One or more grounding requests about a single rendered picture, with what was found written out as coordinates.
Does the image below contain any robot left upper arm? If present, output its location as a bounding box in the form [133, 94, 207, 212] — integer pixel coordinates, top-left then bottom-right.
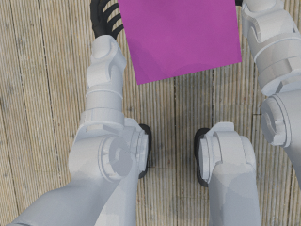
[6, 134, 133, 226]

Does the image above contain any robot right foot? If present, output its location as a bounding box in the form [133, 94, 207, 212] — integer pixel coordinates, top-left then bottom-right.
[194, 127, 210, 187]

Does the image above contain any left robot forearm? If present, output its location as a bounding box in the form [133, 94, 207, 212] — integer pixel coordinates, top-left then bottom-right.
[71, 35, 127, 147]

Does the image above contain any carton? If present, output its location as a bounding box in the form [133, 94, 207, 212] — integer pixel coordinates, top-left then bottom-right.
[118, 0, 242, 85]

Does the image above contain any right robot forearm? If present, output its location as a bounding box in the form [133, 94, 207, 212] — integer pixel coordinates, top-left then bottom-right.
[241, 0, 301, 97]

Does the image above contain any left robot hand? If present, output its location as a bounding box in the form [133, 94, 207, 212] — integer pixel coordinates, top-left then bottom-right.
[89, 0, 124, 40]

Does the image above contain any robot right upper arm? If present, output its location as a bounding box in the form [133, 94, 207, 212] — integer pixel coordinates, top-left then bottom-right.
[260, 89, 301, 191]

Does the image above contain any left robot shin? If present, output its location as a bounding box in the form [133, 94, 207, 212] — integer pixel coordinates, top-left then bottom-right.
[124, 118, 143, 173]

